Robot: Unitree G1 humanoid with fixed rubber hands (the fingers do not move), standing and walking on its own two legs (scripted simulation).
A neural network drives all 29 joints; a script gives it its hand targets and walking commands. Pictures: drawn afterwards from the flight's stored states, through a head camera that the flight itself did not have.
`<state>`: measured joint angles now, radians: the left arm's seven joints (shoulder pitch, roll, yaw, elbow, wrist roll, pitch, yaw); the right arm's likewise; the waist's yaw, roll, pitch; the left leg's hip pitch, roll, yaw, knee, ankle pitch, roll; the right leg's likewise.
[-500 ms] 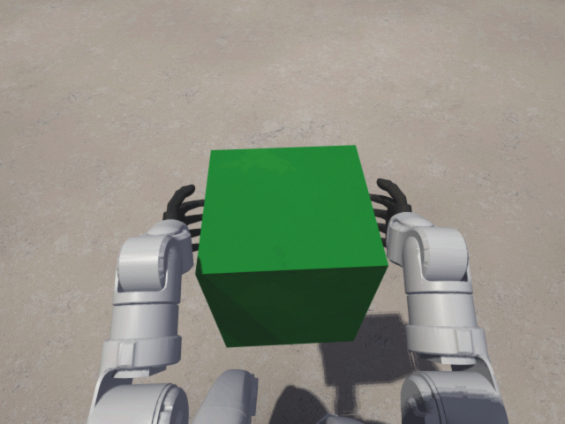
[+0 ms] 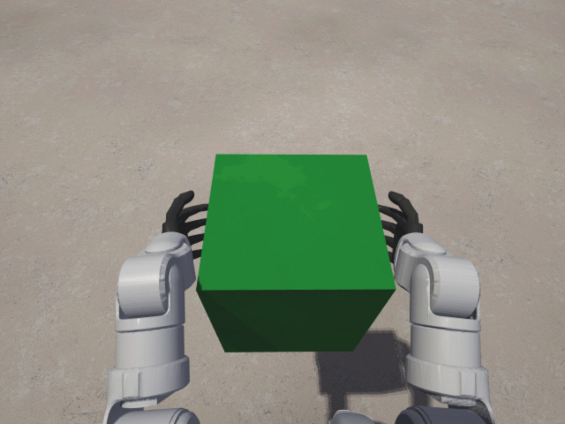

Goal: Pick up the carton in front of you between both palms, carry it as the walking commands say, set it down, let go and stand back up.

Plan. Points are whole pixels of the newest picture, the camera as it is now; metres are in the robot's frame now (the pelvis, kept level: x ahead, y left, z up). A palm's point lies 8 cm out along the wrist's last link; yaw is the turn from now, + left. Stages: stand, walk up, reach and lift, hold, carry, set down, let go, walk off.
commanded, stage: carry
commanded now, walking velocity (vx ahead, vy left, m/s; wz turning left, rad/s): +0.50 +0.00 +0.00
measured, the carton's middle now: (290, 261) +0.34 -0.01 +0.01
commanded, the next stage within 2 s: none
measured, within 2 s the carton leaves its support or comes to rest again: neither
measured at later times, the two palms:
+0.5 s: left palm (203, 145) +0.53 +0.13 +0.07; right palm (371, 137) +0.56 -0.17 +0.07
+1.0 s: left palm (203, 46) +0.85 +0.16 +0.08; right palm (335, 46) +0.86 -0.14 +0.09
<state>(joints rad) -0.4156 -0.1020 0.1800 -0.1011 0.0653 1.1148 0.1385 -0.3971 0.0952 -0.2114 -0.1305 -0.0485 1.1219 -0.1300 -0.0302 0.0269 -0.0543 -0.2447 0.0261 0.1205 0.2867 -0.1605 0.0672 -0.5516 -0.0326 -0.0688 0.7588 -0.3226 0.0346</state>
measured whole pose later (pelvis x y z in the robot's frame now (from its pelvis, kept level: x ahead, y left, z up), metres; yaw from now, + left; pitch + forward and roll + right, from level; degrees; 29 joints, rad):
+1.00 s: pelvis +0.60 +0.00 -0.01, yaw +1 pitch +4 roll +0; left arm -0.13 -0.13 0.09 -0.38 0.11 1.22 0.09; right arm -0.13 0.13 -0.09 -0.37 -0.09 1.21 -0.08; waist -0.02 -0.01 -0.13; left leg -0.05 0.05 0.23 0.25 -0.27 0.00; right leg -0.57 -0.11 -0.15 0.58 -0.09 0.02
